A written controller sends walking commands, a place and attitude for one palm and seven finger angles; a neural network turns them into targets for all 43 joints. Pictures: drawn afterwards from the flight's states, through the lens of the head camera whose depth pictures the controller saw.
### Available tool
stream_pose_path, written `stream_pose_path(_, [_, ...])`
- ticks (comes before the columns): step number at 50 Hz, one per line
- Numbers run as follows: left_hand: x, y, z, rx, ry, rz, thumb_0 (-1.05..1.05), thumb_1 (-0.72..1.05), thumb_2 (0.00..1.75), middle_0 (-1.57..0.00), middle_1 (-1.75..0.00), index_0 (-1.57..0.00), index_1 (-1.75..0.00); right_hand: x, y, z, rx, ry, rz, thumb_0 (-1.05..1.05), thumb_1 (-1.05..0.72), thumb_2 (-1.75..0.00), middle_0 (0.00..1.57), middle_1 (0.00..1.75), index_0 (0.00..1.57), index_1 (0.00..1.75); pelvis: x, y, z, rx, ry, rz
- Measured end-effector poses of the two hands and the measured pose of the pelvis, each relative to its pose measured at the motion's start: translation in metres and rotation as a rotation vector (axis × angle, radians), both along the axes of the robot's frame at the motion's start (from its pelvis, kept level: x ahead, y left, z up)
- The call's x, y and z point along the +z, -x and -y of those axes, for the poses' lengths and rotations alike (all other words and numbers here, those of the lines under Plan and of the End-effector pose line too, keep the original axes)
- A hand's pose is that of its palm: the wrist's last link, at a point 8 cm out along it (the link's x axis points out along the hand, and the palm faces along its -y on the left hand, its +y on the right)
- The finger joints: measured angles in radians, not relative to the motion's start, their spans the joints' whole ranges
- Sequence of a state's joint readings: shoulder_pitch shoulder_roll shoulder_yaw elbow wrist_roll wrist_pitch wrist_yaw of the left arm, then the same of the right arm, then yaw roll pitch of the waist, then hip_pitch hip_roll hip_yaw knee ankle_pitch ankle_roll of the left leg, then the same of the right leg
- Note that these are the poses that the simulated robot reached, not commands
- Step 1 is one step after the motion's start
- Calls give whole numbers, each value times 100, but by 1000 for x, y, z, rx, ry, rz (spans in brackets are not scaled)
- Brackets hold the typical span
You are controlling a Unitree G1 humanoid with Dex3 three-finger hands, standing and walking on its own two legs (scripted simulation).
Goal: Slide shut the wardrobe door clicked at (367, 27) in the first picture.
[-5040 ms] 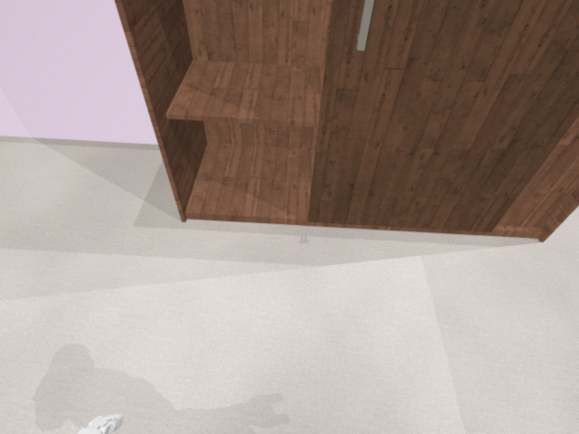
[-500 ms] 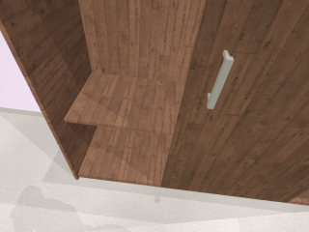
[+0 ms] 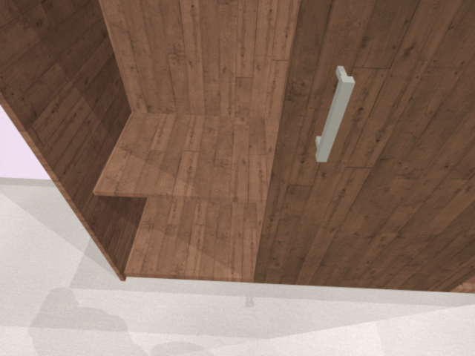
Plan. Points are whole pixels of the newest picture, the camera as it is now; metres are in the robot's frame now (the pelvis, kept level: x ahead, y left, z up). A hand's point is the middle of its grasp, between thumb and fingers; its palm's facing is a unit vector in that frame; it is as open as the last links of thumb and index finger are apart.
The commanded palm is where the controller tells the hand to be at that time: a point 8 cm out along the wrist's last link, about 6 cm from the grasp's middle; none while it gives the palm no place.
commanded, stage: come to a stop and stand still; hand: right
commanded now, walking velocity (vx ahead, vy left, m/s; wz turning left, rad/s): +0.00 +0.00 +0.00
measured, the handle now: (330, 117) +0.51 -0.14 +0.16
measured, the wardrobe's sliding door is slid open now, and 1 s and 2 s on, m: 0.56 0.56 0.56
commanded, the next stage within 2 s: look again from close up in 0.58 s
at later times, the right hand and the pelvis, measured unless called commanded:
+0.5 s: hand out of the picture +0.00 -0.20 -0.17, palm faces +0.03 +0.98 -0.21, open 7.4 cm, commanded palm none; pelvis +0.01 -0.03 +0.00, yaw +0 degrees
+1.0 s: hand out of the picture +0.00 -0.23 -0.18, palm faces +0.00 +0.98 -0.21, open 7.4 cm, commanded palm none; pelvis -0.01 -0.06 -0.01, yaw +1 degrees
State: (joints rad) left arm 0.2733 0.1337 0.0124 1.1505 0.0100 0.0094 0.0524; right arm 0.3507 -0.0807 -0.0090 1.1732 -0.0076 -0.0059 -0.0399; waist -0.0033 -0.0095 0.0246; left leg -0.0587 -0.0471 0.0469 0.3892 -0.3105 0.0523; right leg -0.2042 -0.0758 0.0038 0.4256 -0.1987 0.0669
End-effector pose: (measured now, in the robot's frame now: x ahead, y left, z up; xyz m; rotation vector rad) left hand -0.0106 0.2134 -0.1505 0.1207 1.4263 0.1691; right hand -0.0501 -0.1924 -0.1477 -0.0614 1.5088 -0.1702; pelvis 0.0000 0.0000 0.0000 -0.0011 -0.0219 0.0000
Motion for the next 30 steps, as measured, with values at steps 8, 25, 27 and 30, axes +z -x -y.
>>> stream_pose_path(8, [3, -22, 2, -11, -23, 51, 1, 93, 90, -20, -30, -20, -30, 1, -14, 22, 20, 21, 24, 1, -91, -90, 20, 30, 20, 30, 1, -5, 11, 7, 4, 3])
stream_pose_path(25, [3, -9, 25, -11, 5, 17, 1, 92, 90, -20, -30, -20, -30, 6, -46, 60, 62, 66, 85, 1, -91, -90, 20, 29, 20, 30, 3, -7, 30, 7, 10, 0])
stream_pose_path(27, [3, -7, 28, -11, 9, 13, 1, 92, 90, -20, -30, -20, -30, 7, -47, 61, 63, 65, 88, 1, -91, -90, 20, 29, 20, 30, 3, -6, 31, 6, 11, 1])
stream_pose_path(30, [3, -4, 31, -11, 13, 8, 1, 92, 90, -20, -30, -20, -30, 7, -46, 62, 64, 63, 88, 1, -91, -90, 20, 29, 20, 30, 3, -6, 33, 4, 11, 1])
